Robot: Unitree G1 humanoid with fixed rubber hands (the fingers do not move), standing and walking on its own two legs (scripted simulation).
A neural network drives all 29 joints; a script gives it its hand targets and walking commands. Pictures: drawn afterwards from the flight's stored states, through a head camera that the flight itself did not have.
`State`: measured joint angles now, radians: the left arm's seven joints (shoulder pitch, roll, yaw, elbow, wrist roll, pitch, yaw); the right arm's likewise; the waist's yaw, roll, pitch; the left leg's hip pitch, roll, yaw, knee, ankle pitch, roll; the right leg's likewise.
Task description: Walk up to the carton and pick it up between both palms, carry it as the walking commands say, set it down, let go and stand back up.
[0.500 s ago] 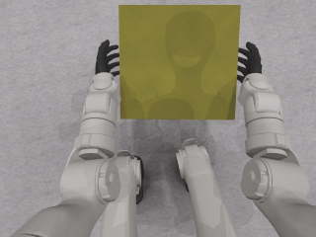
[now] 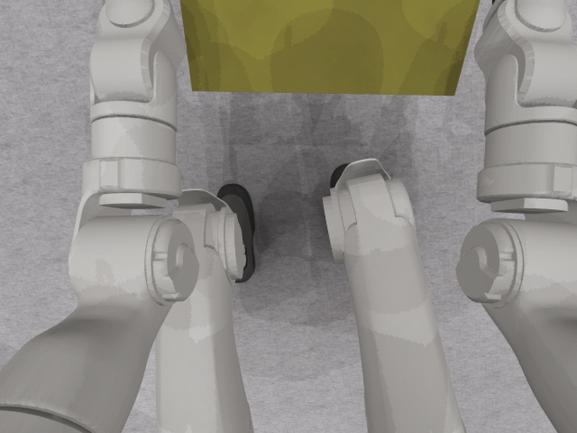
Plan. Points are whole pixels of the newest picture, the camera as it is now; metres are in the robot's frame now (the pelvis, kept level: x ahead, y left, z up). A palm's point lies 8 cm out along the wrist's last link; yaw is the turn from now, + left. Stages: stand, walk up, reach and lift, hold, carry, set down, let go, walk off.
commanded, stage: set down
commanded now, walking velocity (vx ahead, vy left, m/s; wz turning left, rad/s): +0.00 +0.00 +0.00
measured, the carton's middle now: out of the picture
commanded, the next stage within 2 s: none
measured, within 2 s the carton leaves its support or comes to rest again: rests again in 1.90 s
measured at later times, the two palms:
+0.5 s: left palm out of the picture +0.57 +0.07 -0.23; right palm out of the picture +0.50 -0.27 -0.24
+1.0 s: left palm out of the picture +0.57 +0.08 -0.27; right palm out of the picture +0.51 -0.27 -0.27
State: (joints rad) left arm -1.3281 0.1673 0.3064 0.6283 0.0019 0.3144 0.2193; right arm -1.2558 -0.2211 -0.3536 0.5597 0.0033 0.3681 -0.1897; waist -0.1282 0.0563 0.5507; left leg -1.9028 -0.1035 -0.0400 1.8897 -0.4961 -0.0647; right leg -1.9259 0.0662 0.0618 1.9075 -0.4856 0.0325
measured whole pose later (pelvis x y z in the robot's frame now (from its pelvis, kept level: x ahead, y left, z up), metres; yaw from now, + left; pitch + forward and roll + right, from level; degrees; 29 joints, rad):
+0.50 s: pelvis +0.00 +0.00 -0.06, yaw +0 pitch +30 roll +3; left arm -1.48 0.25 0.21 0.92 -0.06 0.27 0.21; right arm -1.41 -0.33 -0.28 0.85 0.05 0.32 -0.18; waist -0.13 0.06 0.53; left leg -2.09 -0.11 -0.03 2.08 -0.52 -0.08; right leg -2.12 0.08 0.06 2.10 -0.50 0.04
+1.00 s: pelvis +0.02 +0.00 -0.09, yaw +1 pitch +30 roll +1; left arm -1.50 0.29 0.08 1.07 -0.17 0.20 0.23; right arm -1.40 -0.38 -0.23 0.98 0.12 0.24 -0.07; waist -0.14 0.04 0.52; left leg -2.15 -0.15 -0.04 2.19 -0.56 -0.08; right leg -2.15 0.04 0.04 2.20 -0.58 0.04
